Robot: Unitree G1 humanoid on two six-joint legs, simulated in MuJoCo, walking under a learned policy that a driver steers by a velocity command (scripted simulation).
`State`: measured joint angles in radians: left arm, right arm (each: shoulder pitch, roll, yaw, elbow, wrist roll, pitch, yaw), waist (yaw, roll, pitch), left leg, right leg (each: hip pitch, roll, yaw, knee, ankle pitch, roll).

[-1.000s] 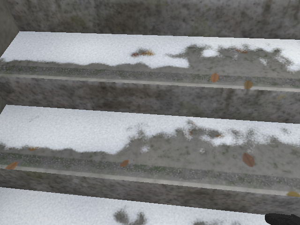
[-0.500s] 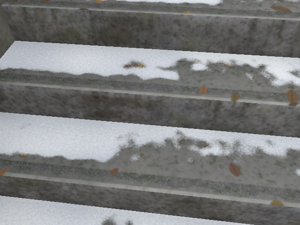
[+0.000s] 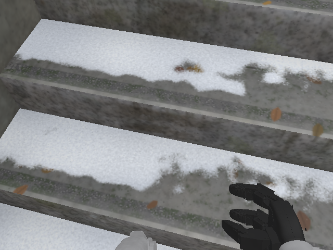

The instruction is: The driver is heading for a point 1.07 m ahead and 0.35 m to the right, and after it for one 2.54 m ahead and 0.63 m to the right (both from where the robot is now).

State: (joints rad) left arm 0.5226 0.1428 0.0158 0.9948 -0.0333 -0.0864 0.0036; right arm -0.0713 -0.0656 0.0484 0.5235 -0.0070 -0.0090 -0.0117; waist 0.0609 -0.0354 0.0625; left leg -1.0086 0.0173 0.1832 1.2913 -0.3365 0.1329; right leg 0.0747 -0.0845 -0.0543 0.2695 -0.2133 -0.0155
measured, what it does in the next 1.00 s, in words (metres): climbs, turning right: right foot 0.17 m higher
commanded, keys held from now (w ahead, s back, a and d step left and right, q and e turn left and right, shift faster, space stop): e+shift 0.10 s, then w+e+shift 0.56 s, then w+shift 0.20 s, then w+q+shift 0.14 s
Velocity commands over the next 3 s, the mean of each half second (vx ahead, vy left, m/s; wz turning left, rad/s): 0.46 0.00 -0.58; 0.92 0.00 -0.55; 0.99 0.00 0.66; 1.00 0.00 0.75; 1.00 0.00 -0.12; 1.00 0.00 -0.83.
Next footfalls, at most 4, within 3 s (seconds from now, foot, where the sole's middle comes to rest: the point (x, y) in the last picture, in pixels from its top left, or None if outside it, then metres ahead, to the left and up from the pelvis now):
0.76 right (276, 204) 0.47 -0.26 -0.45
1.24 left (306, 95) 0.76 -0.35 -0.28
1.58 right None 1.05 -0.65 -0.11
1.98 left None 1.40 -0.41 0.06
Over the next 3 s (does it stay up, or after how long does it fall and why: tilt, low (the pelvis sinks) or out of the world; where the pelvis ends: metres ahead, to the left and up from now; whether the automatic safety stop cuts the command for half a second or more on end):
stays up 2.24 -0.52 0.83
